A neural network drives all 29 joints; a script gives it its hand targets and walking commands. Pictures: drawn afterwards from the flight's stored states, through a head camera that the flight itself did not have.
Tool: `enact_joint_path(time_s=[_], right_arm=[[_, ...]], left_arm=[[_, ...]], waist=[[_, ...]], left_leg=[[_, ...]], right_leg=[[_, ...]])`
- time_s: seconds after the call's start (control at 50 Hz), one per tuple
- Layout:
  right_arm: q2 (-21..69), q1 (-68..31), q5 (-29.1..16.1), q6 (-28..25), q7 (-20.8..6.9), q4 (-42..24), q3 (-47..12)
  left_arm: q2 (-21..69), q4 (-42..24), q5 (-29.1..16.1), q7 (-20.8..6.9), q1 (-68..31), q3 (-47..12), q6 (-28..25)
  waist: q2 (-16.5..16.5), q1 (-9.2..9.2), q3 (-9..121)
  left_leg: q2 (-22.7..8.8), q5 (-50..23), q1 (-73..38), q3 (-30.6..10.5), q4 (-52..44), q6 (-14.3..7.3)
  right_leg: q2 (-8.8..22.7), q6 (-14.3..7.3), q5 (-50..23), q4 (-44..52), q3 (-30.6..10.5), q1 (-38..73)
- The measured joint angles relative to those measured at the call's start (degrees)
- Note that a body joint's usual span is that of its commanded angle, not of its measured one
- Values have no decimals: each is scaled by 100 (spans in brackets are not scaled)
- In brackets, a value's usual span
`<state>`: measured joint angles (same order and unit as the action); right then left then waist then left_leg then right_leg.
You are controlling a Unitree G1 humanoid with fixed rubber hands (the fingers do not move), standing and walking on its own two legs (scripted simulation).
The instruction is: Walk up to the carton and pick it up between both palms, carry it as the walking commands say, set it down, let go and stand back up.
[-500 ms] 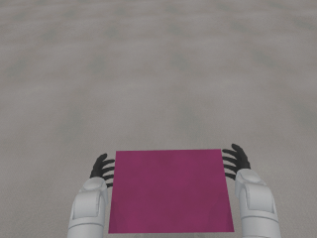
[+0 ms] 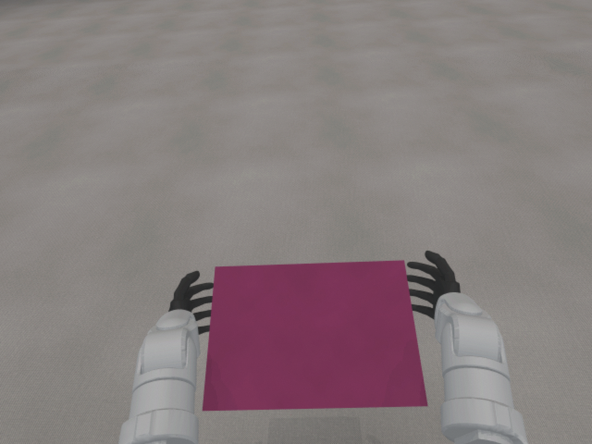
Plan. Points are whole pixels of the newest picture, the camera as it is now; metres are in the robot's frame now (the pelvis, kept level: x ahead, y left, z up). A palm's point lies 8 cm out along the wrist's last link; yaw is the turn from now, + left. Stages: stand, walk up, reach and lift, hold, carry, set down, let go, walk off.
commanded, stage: set down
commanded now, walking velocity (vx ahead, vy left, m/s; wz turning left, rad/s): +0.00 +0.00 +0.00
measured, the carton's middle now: (312, 340) +0.31 +0.00 -0.08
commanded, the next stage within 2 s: none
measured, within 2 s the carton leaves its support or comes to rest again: neither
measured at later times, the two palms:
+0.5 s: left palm (192, 323) +0.31 +0.19 -0.02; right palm (431, 308) +0.32 -0.18 -0.01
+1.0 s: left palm (207, 349) +0.32 +0.19 -0.11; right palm (418, 342) +0.32 -0.18 -0.11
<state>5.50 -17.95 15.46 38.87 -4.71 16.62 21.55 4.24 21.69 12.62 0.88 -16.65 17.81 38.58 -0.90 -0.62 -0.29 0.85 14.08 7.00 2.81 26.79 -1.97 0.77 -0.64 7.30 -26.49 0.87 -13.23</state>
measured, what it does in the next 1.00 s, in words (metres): stands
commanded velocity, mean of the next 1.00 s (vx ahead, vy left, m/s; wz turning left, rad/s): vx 0.00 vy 0.00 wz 0.00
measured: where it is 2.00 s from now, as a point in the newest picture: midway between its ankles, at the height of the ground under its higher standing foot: outside the picture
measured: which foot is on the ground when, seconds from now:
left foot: down 0.00-1.00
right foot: down 0.00-1.00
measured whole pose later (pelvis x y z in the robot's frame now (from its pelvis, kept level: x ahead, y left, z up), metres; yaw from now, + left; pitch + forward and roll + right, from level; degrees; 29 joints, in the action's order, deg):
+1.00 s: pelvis +0.02 +0.00 -0.03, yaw +1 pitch +23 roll +1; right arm 7.9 -16.6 15.4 7.7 -1.2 22.4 24.9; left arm 3.7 28.7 13.8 -2.9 -17.3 18.9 7.3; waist -1.0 -0.6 -0.1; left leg 1.2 15.9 44.1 2.0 37.7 -1.7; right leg 0.4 -0.9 8.5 -35.6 -0.7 -49.5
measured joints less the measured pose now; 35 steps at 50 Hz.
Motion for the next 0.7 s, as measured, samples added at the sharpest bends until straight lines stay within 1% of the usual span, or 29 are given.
enact_joint_path(time_s=[0.06, 0.16, 0.24, 0.32, 0.46, 0.58, 0.7], right_arm=[[135, -2, 10, -213, -1, 20, 220], [211, -2, 21, -467, -22, 56, 317], [218, -1, 59, -597, -96, 179, 418], [224, 0, 115, -728, -115, 270, 483], [248, -4, 154, -1057, -134, 319, 524], [248, -5, 168, -1515, -117, 319, 534], [253, 31, 168, -1897, -44, 343, 495]], left_arm=[[-1, 94, 0, -1, -21, 16, -203], [-1, 307, 1, -89, -51, 151, -531], [-1, 435, 34, -379, -52, 337, -633], [-1, 446, 106, -497, -52, 354, -695], [-1, 446, 138, -537, -55, 342, -1006], [-1, 445, 138, -537, -56, 257, -1470], [-1, 491, 138, -536, -55, 240, -1853]], waist=[[-7, 1, -51], [-7, 0, -26], [-7, 0, -35], [-7, 0, -240], [-7, 0, -617], [-7, 0, -522], [-8, 0, -445]], left_leg=[[-12, 1, -1, -28, 0, 0], [-32, 38, -2, -39, 0, 0], [-32, 77, -1, -44, 0, 0], [-28, 95, 6, -44, 0, 0], [-20, 117, 165, -44, -2, 0], [-17, 117, 631, -44, 2, 0], [-14, 119, 1127, -45, 46, 3]], right_leg=[[-28, -15, 15, 1, 1, 1], [-55, -27, 56, 3, 1, 2], [-58, -27, 93, 3, 0, 1], [-57, -27, 107, 13, -5, -1], [-52, -27, 129, 14, -12, -160], [-51, -27, 129, 13, -16, -624], [-49, -27, 129, -19, -21, -1115]])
